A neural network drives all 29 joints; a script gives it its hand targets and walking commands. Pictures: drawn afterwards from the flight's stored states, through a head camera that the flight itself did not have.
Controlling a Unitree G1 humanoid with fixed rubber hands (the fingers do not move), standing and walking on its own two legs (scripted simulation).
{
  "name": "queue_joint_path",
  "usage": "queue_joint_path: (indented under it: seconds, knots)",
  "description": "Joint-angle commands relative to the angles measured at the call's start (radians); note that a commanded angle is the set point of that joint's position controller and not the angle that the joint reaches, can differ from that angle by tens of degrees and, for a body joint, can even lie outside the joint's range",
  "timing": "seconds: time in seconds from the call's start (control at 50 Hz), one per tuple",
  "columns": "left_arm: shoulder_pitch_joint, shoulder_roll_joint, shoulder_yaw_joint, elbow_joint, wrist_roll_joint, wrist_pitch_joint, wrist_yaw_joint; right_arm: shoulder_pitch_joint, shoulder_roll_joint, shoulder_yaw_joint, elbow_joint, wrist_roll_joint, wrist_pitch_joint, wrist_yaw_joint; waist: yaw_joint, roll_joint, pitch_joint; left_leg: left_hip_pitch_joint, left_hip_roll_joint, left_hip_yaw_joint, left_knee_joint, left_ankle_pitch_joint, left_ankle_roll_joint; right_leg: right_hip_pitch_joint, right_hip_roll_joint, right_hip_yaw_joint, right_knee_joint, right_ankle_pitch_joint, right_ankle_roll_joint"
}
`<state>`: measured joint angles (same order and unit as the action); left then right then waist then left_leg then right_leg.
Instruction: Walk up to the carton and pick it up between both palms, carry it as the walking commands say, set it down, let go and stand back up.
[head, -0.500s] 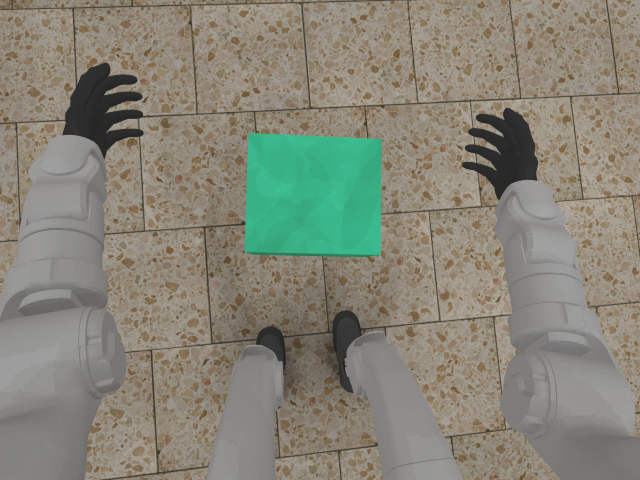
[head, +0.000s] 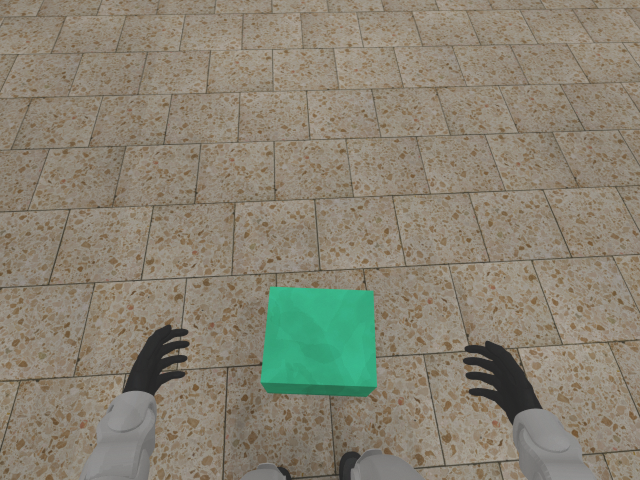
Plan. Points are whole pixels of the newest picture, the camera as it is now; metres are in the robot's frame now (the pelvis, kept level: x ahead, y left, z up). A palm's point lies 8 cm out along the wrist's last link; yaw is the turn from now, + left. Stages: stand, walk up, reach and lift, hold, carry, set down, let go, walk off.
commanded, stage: let go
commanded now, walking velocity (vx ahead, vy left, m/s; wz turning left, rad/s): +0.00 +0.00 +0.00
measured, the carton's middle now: (319, 343) +0.43 -0.02 -0.66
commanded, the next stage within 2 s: stand in 0.62 s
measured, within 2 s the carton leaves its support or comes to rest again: neither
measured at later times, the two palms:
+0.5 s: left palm (104, 461) +0.17 +0.25 -0.05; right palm (508, 423) +0.17 -0.21 -0.05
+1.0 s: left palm (58, 474) +0.16 +0.30 -0.05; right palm (558, 430) +0.16 -0.28 -0.07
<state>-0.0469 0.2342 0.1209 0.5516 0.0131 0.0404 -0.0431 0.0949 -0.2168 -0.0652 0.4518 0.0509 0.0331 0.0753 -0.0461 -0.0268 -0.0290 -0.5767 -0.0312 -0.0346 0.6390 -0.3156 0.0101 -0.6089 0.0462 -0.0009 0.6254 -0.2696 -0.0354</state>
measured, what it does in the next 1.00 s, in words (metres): stands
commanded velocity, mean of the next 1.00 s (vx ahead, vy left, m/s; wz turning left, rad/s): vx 0.00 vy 0.00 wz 0.00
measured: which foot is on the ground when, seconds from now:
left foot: down 0.00-1.00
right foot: down 0.00-1.00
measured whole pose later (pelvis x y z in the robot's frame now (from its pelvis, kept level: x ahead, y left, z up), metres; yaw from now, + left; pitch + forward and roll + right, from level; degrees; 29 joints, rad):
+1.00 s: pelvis +0.03 +0.01 +0.02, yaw +0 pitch -1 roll +0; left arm 0.20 0.35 0.05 0.73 0.04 0.01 0.02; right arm 0.16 -0.35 -0.04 0.76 -0.04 0.01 -0.02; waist 0.00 0.03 0.00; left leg -0.13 -0.04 -0.02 0.44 -0.30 0.02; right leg -0.18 0.04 0.02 0.46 -0.27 -0.03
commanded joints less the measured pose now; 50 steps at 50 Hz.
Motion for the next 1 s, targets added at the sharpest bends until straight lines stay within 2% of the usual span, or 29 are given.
queue_joint_path:
  seconds: [0.0,0.12,0.18,0.24,0.4,0.5,0.6,0.62,0.66,0.68,0.7,0.78,0.82,0.98]
  knots:
    - [0.037,0.101,0.011,-0.13,-0.003,-0.032,-0.004,0.062,-0.086,0.005,-0.125,-0.001,-0.02,-0.016,0.013,0.021,-0.25,0.154,0.004,-0.01,-0.119,0.18,-0.002,0.414,-0.037,0.067,-0.088,0.337,0.067]
    - [0.178,0.096,-0.012,-0.174,-0.011,-0.015,-0.012,0.131,-0.089,0.028,-0.157,-0.01,0.003,-0.026,0.013,0.026,-0.09,0.284,0.005,-0.008,-0.217,0.186,0.014,0.543,-0.034,0.062,-0.193,0.309,0.068]
    - [0.162,0.1,-0.014,-0.187,-0.014,0.013,-0.02,0.07,-0.081,0.024,-0.156,-0.009,0.033,-0.02,0.026,0.041,0.02,0.318,0.009,-0.005,-0.251,0.148,0.019,0.53,-0.03,0.047,-0.22,0.213,0.062]
    - [0.193,0.089,-0.023,-0.197,-0.015,0.044,-0.031,0.095,-0.077,0.02,-0.144,-0.025,0.063,-0.014,0.029,0.046,0.048,0.366,0.016,-0.003,-0.269,0.153,0.013,0.562,-0.019,0.033,-0.228,0.173,0.053]
    - [0.236,0.069,-0.036,-0.215,-0.011,0.084,-0.037,0.096,-0.085,0.002,-0.137,-0.053,0.11,-0.013,0.03,0.048,0.101,0.41,0.038,-0.019,-0.284,0.212,-0.007,0.588,-0.01,0.016,-0.218,0.173,0.036]
    - [0.244,0.078,-0.052,-0.231,-0.016,0.077,-0.025,0.096,-0.099,-0.006,-0.149,-0.063,0.154,-0.027,0.038,0.054,0.082,0.429,0.05,-0.021,-0.261,0.247,-0.014,0.566,-0.01,0.027,-0.189,0.163,0.031]
    - [0.224,0.071,-0.065,-0.208,-0.02,0.055,-0.008,0.064,-0.13,-0.011,-0.136,-0.078,0.182,-0.057,0.046,0.048,0.081,0.419,0.047,-0.013,-0.246,0.251,-0.013,0.539,0.003,0.067,-0.173,0.138,0.025]
    - [0.243,0.204,-0.016,-0.076,0.027,0.031,0.035,0.021,-0.205,-0.024,-0.005,-0.087,0.102,-0.088,0.065,0.072,0.079,0.306,0.063,-0.045,-0.255,0.051,-0.024,0.421,-0.074,0.07,-0.2,0.07,0.05]
    - [0.255,0.22,-0.017,-0.057,0.037,0.007,0.048,0.03,-0.199,-0.023,0.03,-0.098,0.04,-0.094,0.06,0.054,0.088,0.335,0.066,-0.069,-0.266,-0.044,-0.02,0.365,-0.088,0.113,-0.239,-0.023,0.042]
    - [0.245,0.212,-0.02,-0.044,0.038,-0.002,0.047,0.032,-0.199,-0.02,0.052,-0.098,0.022,-0.091,0.057,0.045,0.08,0.353,0.071,-0.076,-0.269,-0.048,-0.016,0.356,-0.091,0.122,-0.25,-0.045,0.039]
    - [0.235,0.203,-0.023,-0.029,0.036,-0.009,0.048,0.032,-0.199,-0.017,0.072,-0.096,0.008,-0.088,0.055,0.038,0.066,0.364,0.077,-0.081,-0.267,-0.026,-0.013,0.355,-0.092,0.123,-0.248,-0.034,0.037]
    - [0.222,0.208,-0.031,0.033,0.03,-0.032,0.045,0.023,-0.221,-0.013,0.138,-0.092,-0.023,-0.082,0.052,0.036,-0.012,0.427,0.091,-0.077,-0.242,0.199,-0.012,0.412,-0.101,0.116,-0.223,0.165,0.033]
    - [0.221,0.218,-0.033,0.056,0.027,-0.035,0.049,0.03,-0.235,-0.013,0.167,-0.092,-0.03,-0.086,0.049,0.03,-0.031,0.451,0.096,-0.074,-0.236,0.272,-0.014,0.426,-0.107,0.116,-0.217,0.221,0.03]
    - [0.216,0.258,-0.041,0.133,0.021,-0.044,0.065,0.037,-0.27,-0.006,0.263,-0.09,-0.044,-0.098,0.047,0.022,-0.03,0.468,0.107,-0.082,-0.241,0.368,-0.011,0.463,-0.124,0.127,-0.22,0.32,0.023]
